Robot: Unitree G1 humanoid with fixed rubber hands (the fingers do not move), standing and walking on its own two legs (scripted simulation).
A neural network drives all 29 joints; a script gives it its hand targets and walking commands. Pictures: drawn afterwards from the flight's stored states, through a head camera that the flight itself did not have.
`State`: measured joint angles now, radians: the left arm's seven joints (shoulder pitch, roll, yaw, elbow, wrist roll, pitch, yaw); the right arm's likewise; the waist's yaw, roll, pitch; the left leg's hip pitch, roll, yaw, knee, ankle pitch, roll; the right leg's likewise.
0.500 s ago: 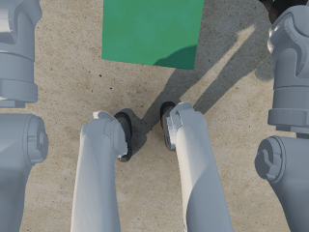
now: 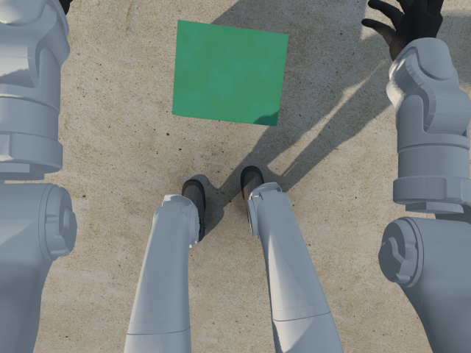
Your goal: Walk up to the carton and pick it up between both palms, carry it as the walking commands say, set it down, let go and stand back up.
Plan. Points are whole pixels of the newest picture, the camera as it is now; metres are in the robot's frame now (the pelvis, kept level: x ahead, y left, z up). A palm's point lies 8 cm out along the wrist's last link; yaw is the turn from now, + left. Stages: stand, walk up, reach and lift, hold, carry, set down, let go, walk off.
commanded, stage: set down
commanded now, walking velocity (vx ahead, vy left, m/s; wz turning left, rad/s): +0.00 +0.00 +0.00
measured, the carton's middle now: (228, 80) +0.51 -0.05 -0.56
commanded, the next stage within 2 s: let go in 0.04 s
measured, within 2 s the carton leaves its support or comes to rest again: neither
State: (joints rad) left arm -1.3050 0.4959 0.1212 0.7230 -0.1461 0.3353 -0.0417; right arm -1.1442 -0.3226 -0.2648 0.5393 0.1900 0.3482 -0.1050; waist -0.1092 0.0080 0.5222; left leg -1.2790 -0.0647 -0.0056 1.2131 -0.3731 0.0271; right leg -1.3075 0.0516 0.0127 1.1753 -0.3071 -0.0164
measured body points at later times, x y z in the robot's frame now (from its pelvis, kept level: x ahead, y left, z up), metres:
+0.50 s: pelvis +0.04 +0.00 +0.07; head +0.33 -0.01 +0.40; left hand +0.44 +0.18 -0.08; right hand +0.38 -0.26 -0.07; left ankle +0.09 +0.10 -0.61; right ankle +0.12 -0.10 -0.61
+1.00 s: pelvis +0.12 +0.01 +0.12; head +0.17 +0.01 +0.57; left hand +0.32 +0.23 +0.04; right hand +0.28 -0.22 +0.04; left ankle +0.09 +0.10 -0.61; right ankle +0.12 -0.10 -0.61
